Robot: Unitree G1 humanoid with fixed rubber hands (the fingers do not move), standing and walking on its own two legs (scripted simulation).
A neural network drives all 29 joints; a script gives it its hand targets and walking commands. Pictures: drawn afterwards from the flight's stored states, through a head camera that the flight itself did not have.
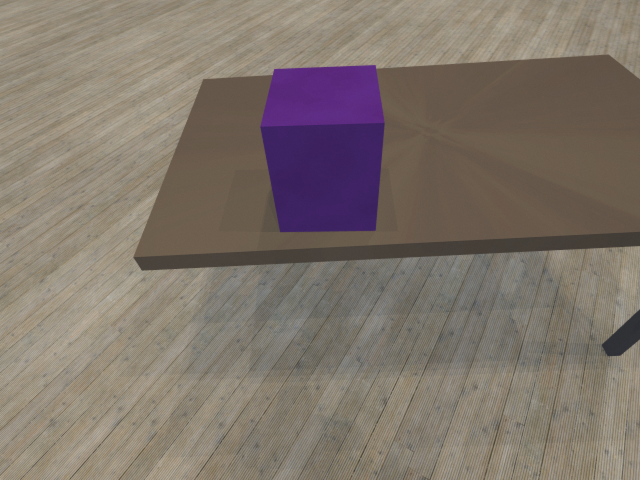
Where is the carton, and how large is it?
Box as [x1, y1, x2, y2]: [260, 65, 384, 231]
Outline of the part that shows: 375,65 274,69 260,127 280,231 375,230 384,124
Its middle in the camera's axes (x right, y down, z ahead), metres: +0.01 -0.18 +0.78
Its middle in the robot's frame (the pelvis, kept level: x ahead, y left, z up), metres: +0.72 +0.02 +0.02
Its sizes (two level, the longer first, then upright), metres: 0.210 0.200 0.250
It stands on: a table, 0.65 m high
